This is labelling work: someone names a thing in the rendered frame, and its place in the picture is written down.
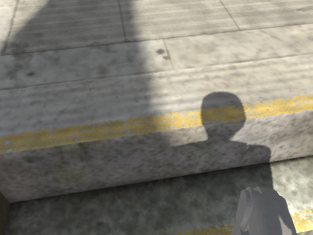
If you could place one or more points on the robot right thigh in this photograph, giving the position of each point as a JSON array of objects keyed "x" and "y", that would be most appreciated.
[{"x": 261, "y": 211}]

